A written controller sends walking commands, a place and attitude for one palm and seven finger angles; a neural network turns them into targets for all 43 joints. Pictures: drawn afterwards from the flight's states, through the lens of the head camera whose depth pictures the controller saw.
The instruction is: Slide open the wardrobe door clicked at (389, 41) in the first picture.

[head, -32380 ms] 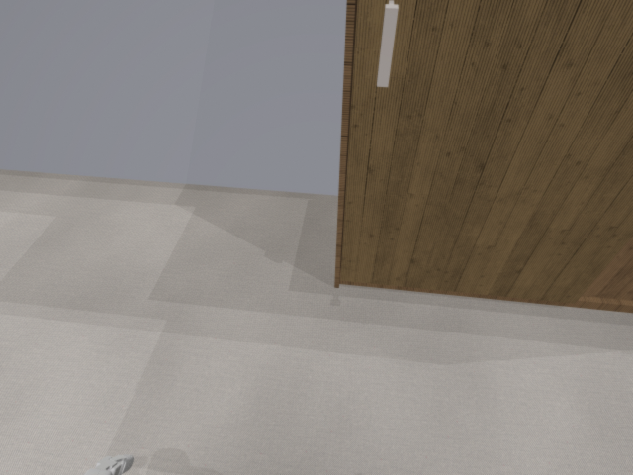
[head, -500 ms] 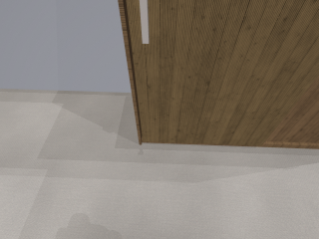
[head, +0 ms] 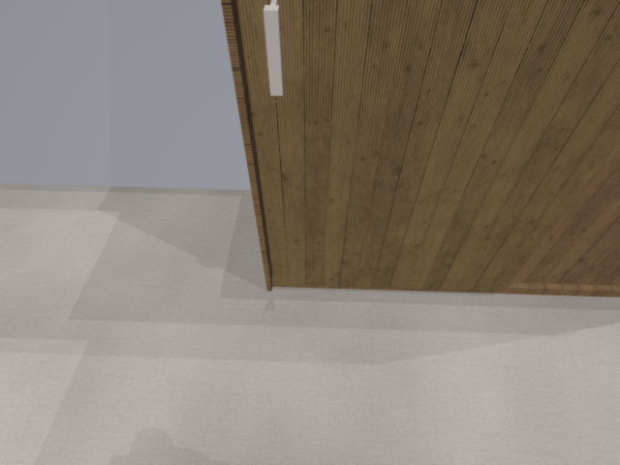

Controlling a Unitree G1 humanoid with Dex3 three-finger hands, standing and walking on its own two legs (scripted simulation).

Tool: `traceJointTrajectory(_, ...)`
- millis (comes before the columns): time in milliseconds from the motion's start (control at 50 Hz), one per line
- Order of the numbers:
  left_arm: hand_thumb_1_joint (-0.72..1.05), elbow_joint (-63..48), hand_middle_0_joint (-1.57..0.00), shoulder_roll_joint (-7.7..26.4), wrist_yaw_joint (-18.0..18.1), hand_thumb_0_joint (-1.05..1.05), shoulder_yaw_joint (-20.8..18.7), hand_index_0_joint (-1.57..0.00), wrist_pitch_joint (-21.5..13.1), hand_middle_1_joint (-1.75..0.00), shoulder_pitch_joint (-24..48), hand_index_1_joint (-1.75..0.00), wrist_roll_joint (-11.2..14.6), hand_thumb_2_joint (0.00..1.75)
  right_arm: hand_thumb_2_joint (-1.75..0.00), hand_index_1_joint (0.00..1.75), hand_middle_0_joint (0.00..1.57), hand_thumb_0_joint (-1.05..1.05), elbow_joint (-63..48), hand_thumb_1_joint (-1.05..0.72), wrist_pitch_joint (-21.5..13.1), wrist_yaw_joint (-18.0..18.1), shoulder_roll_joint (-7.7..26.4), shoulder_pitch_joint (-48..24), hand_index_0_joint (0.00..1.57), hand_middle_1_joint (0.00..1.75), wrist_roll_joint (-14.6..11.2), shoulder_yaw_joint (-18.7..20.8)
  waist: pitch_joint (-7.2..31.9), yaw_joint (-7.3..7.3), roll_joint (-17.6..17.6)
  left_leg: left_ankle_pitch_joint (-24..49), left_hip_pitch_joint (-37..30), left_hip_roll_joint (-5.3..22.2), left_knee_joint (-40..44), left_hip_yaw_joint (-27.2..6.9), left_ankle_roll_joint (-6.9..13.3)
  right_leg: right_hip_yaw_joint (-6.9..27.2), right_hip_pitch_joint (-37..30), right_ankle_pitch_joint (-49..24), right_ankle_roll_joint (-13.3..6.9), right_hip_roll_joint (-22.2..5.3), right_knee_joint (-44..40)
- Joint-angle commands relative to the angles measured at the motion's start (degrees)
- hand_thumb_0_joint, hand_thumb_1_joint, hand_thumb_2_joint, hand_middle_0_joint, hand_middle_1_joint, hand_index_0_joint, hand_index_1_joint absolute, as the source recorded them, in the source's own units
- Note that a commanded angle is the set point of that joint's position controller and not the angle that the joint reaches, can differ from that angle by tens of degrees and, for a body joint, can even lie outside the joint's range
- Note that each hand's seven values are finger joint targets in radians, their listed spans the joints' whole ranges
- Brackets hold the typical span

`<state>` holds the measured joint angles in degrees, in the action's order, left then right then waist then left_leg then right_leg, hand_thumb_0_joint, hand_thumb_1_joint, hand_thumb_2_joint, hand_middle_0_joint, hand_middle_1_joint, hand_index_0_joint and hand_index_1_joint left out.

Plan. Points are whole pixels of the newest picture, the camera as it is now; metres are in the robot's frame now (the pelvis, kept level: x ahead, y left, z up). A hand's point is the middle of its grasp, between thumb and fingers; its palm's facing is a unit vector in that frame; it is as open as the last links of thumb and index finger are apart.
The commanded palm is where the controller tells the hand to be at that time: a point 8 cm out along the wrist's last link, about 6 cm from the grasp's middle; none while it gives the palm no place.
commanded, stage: take the last steps up to it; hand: left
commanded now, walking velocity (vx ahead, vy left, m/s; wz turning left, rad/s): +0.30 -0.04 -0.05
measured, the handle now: (275, 48) +0.79 +0.10 +0.16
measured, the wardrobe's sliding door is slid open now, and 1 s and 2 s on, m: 0.01 0.01 0.01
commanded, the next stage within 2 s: come to a stop and stand still in 0.80 s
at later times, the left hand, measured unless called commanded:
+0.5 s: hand (201, 441) +0.19 +0.18 -0.18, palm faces -0.02 -0.98 -0.19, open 7.3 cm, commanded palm none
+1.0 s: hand (244, 327) +0.38 +0.14 -0.17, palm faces +0.01 -0.98 -0.20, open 7.3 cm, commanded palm none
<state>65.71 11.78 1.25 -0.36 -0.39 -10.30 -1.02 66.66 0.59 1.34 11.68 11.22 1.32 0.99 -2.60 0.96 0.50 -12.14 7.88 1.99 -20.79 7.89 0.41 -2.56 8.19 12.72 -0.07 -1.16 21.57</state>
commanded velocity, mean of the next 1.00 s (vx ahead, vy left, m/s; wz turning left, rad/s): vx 0.17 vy -0.03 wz -0.02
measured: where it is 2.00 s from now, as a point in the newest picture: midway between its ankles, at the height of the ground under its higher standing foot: (333, 450)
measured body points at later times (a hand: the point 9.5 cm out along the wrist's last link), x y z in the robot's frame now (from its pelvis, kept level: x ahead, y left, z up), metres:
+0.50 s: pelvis +0.12 +0.00 -0.01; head +0.17 -0.01 +0.43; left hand +0.19 +0.23 -0.16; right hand -0.01 -0.20 -0.16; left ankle -0.01 +0.11 -0.75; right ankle +0.19 -0.13 -0.71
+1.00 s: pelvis +0.28 -0.05 -0.01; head +0.32 -0.05 +0.44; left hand +0.37 +0.19 -0.16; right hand +0.28 -0.27 -0.17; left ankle +0.25 +0.10 -0.74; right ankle +0.31 -0.17 -0.74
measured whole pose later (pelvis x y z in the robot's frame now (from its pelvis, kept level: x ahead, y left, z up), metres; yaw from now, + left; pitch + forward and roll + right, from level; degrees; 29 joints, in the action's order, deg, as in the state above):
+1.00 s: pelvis +0.28 -0.05 -0.01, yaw +1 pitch +0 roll +0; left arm 57.3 11.2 -1.2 -2.6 -1.0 -7.7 -0.7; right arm 59.2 -1.7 1.3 8.6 17.3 2.0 0.8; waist -4.3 1.6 0.6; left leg -17.7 11.7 4.9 -30.3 3.0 -2.6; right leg -3.6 18.9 9.2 0.2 -2.5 33.7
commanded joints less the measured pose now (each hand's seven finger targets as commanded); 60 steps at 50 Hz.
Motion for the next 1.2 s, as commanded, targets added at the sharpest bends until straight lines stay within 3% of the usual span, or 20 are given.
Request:
traceJointTrajectory(0, 0.9, -1.6, -0.2, 6.8, -0.2, 0.0, -1.5, -0.2, 0.1, -0.3, -4.4, -0.3, -0.6, 0.9, -0.9, 0.3, 0.2, 0.0, -1.7, -0.9, 0.2, -0.6, 5.7, 4.4, 0.2, 0.3, 0.5, 1.4, -2.9, -0.27, -1.2, -16.3, 2.0, 5.5, 2.8, -6.0, 1.6, 6.4, 7.0, 17.9, -3.1, -4.2, -4.0)
traceJointTrajectory(180, 0.9, -1.4, -0.2, 7.2, -0.2, 0.0, -3.6, -0.2, -0.7, -0.3, -10.1, -0.3, -0.2, 0.9, -0.9, 0.3, 0.2, 0.0, -3.5, -0.9, -1.8, -0.4, 2.4, 6.0, 0.2, 0.3, 0.2, 1.2, -3.9, -0.47, -7.8, -5.8, 11.4, 1.9, -13.1, -0.4, 0.8, 14.7, -2.3, 3.2, -9.2, -10.7, -1.9)
traceJointTrajectory(240, 0.9, -4.9, -0.2, 3.3, -0.8, 0.0, -3.2, -0.2, -1.0, -0.3, -4.0, -0.3, -0.1, 0.9, -0.9, 0.3, 0.2, 0.0, 1.2, -0.9, -3.1, 0.7, 6.8, 20.7, 0.2, 0.3, 1.0, 2.3, -0.6, 5.79, 13.3, 17.8, -15.1, 12.7, -1.7, -14.1, 6.4, -1.4, 18.6, -4.9, -3.5, 0.1, 26.1)
traceJointTrajectory(260, 0.9, -8.0, -0.2, 2.0, -0.8, 0.0, -2.3, -0.2, -1.5, -0.3, 2.1, -0.3, -0.1, 0.9, -0.9, 0.3, 0.2, 0.0, 3.6, -0.9, -3.0, 1.4, 8.0, 28.1, 0.2, 0.3, 1.3, 2.8, -2.6, 8.59, 20.2, 37.9, -23.1, 20.6, 1.4, -22.3, 10.5, -4.6, 32.3, 18.6, -2.0, 2.4, 38.9)
traceJointTrajectory(320, 0.9, -9.3, -0.2, 1.8, -1.1, 0.0, -3.0, -0.2, -1.3, -0.3, 6.3, -0.3, -0.1, 0.9, -0.9, 0.3, 0.2, 0.0, 2.1, -0.9, -3.0, 1.8, 5.0, 26.7, 0.2, 0.3, 1.3, 1.6, -6.4, 6.27, 5.6, 39.9, -17.8, 21.1, 0.7, -16.6, 10.4, 1.5, 35.7, 16.2, -2.8, -4.0, 44.0)
traceJointTrajectory(500, 0.9, -7.4, -0.2, 2.7, -2.9, 0.0, -3.9, -0.2, -0.3, -0.3, -5.8, -0.3, 0.3, 0.9, -0.9, 0.3, 0.2, 0.0, -1.5, -0.9, -3.1, 1.3, 7.3, 15.6, 0.2, 0.3, 0.7, 1.6, 0.3, -4.79, 3.1, 28.4, 0.1, 12.3, -8.5, -1.8, 5.0, -6.7, -1.3, -0.5, -4.1, 2.0, 13.2)
traceJointTrajectory(520, 0.9, -4.9, -0.2, 5.6, -2.5, 0.0, -5.0, -0.2, -0.8, -0.3, -14.0, -0.3, 0.1, 0.9, -0.9, 0.3, 0.2, 0.0, -2.2, -0.9, -3.0, 0.9, 6.6, 14.0, 0.2, 0.3, 0.0, 1.8, 3.9, -8.5, -1.8, 21.5, 7.1, 8.4, -20.0, 0.9, 3.0, -2.5, -13.3, -1.0, -5.4, -0.3, 10.2)
traceJointTrajectory(540, 0.9, -3.4, -0.2, 11.6, -1.7, 0.0, -6.6, -0.2, -1.4, -0.3, -20.0, -0.3, -0.2, 0.9, -0.9, 0.3, 0.2, 0.0, -4.0, -0.9, -3.3, 0.1, 2.4, 14.0, 0.2, 0.3, -0.9, 1.6, 8.5, -10.34, -19.2, -4.9, 19.8, 0.1, -38.8, 3.4, 0.9, 20.3, -21.8, 2.4, -11.3, -15.1, 0.9)
traceJointTrajectory(560, 0.9, -4.1, -0.2, 13.7, -1.0, 0.0, -6.7, -0.2, -1.3, -0.3, -18.2, -0.3, 0.7, 0.9, -0.9, 0.3, 0.2, 0.0, -5.8, -0.9, -2.5, 0.1, 2.7, 12.6, 0.2, 0.3, -1.0, 2.0, 8.4, -8.41, -21.4, -22.9, 23.9, -1.0, -53.2, -4.5, 1.4, 34.1, -16.9, 7.9, -15.2, -22.6, -8.5)
traceJointTrajectory(600, 0.9, -7.5, -0.2, 11.8, 0.0, 0.0, -5.7, -0.2, -0.2, -0.3, -6.1, -0.3, 0.8, 0.9, -0.9, 0.3, 0.2, 0.0, -5.9, -0.9, -1.6, -0.9, 0.3, 10.9, 0.2, 0.3, -0.2, 2.0, -2.2, -2.67, -4.0, -20.7, 24.2, 5.0, -52.8, -6.3, 1.7, 28.6, 3.1, 31.5, -14.7, -22.2, -13.5)
traceJointTrajectory(660, 0.9, -11.1, -0.2, 7.1, 0.2, 0.0, -4.2, -0.2, -0.6, -0.3, 3.8, -0.3, -1.0, 0.9, -0.9, 0.3, 0.2, 0.0, -4.8, -0.9, 0.6, -0.8, -0.8, 14.6, 0.2, 0.3, 0.5, 2.0, -3.6, 3.19, -9.8, -16.2, 10.8, 7.0, -41.0, -7.2, 0.6, 13.5, 21.4, 20.4, -9.9, -16.1, -12.4)
traceJointTrajectory(740, 0.9, -11.3, -0.2, 7.5, -0.5, 0.0, -4.1, -0.2, -0.5, -0.3, 5.6, -0.3, -0.6, 0.9, -0.9, 0.3, 0.2, 0.0, -2.8, -0.9, -0.6, -1.2, -1.8, 22.7, 0.2, 0.3, 0.7, 1.4, 1.3, 6.22, -1.6, -5.9, -4.7, 1.5, -13.0, 0.7, -0.8, 5.7, 23.9, 22.0, -7.1, -8.9, -0.2)
traceJointTrajectory(760, 0.9, -11.5, -0.2, 5.1, -1.0, 0.0, -3.4, -0.2, 0.0, -0.3, 4.9, -0.3, -0.2, 0.9, -0.9, 0.3, 0.2, 0.0, -2.3, -0.9, -1.1, -1.0, 0.7, 24.0, 0.2, 0.3, 1.0, 1.7, -0.5, 6.25, 8.2, -11.7, -4.5, 3.4, -5.2, -4.8, -0.7, 3.1, 26.2, 23.0, -5.4, -5.2, 9.9)
traceJointTrajectory(780, 0.9, -12.6, -0.2, 1.3, -1.4, 0.0, -3.1, -0.2, 0.1, -0.3, 3.4, -0.3, 0.1, 0.9, -0.9, 0.3, 0.2, 0.0, -3.7, -0.9, -1.8, -0.7, 5.8, 23.4, 0.2, 0.3, 1.7, 2.9, -2.9, 6.04, 24.5, -23.7, -2.6, 16.1, 9.1, -25.6, 4.0, -2.7, 32.2, 20.9, -1.6, 1.2, 25.8)
traceJointTrajectory(820, 0.9, -15.2, -0.2, 4.4, -2.3, 0.0, -4.0, -0.2, -0.7, -0.3, 7.4, -0.3, 0.0, 0.9, -0.9, 0.3, 0.2, 0.0, -8.2, -0.9, -2.1, 0.3, 9.9, 17.1, 0.2, 0.3, 1.4, 3.5, -3.7, 3.94, 11.9, -19.7, 2.4, 24.7, 14.3, -33.9, 13.1, 3.1, 30.4, 16.1, -0.7, -3.5, 36.3)
traceJointTrajectory(920, 0.9, -11.3, -0.2, 1.2, -2.2, 0.0, -2.7, -0.2, -1.9, -0.3, 2.4, -0.3, 0.5, 0.9, -0.9, 0.3, 0.2, 0.0, -8.4, -0.9, -3.1, 0.8, 6.9, 10.0, 0.2, 0.3, 1.1, 2.0, 2.4, 0.62, 9.9, 39.6, -5.8, 11.5, -5.8, -8.6, 4.3, -2.7, 12.7, 6.9, 0.8, -0.7, 9.4)
traceJointTrajectory(960, 0.9, -7.9, -0.2, 6.2, -1.0, 0.0, -3.5, -0.2, -2.5, -0.3, -7.4, -0.3, 0.5, 0.9, -0.9, 0.3, 0.2, 0.0, -9.5, -0.9, -2.6, 0.9, 5.4, 8.6, 0.2, 0.3, -0.7, 2.3, 10.5, -2.24, -2.5, 26.9, 3.5, 5.7, -16.1, -4.2, -0.6, 4.2, -7.6, -35.1, -0.2, -4.3, 2.7)
traceJointTrajectory(1000, 0.9, -6.6, -0.2, 10.5, 0.2, 0.0, -3.7, -0.2, -2.4, -0.3, -8.0, -0.3, 0.4, 0.9, -0.9, 0.3, 0.2, 0.0, -10.4, -0.9, -1.3, 0.6, 3.2, 8.0, 0.2, 0.3, -1.6, 2.1, 8.9, -1.54, -12.7, -15.8, 12.9, 1.3, -17.9, -4.0, -3.3, 11.7, -12.6, -69.8, -8.5, -18.9, 4.7)
traceJointTrajectory(1100, 0.9, -8.5, -0.2, 10.2, 2.0, 0.0, -5.4, -0.2, -0.3, -0.3, -5.4, -0.3, -0.1, 0.9, -0.9, 0.3, 0.2, 0.0, -10.5, -0.9, 1.5, 0.5, 4.3, 3.6, 0.2, 0.3, -1.1, 3.8, 4.7, -3.0, -16.8, -20.3, 22.0, -1.2, -30.2, -5.8, -3.3, 13.3, -14.9, -74.5, -12.0, -19.0, 7.2)
traceJointTrajectory(1180, 0.9, -12.1, -0.2, 10.6, 2.0, 0.0, -6.3, -0.2, 0.7, -0.3, 0.3, -0.3, -0.3, 0.9, -0.9, 0.3, 0.2, 0.0, -11.4, -0.9, 2.7, -0.6, 3.6, 1.8, 0.2, 0.3, -1.0, 4.1, 5.3, -0.86, -9.3, -13.5, 15.3, -0.4, -27.2, -7.4, -3.8, 10.8, -5.4, -49.9, -10.9, -17.8, 4.2)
